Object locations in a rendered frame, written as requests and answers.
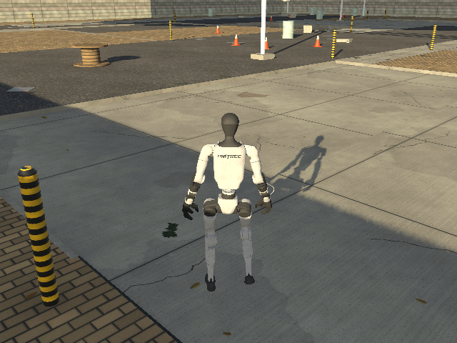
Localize right robot upper arm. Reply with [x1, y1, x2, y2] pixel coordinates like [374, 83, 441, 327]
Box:
[244, 144, 263, 184]

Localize humanoid robot head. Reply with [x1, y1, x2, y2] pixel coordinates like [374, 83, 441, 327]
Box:
[218, 113, 242, 147]

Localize robot torso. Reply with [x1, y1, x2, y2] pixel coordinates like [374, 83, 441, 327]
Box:
[213, 141, 246, 214]

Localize robot right hand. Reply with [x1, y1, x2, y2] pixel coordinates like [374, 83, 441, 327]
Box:
[256, 199, 272, 214]

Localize robot left hand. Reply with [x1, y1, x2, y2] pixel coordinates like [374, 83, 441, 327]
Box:
[182, 201, 199, 220]

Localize right robot forearm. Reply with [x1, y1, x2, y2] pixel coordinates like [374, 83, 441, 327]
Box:
[256, 173, 271, 202]

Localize left robot upper arm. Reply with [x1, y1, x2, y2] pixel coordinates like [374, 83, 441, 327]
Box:
[194, 144, 215, 184]

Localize left robot forearm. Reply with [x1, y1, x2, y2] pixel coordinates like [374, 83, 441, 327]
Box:
[185, 172, 201, 204]

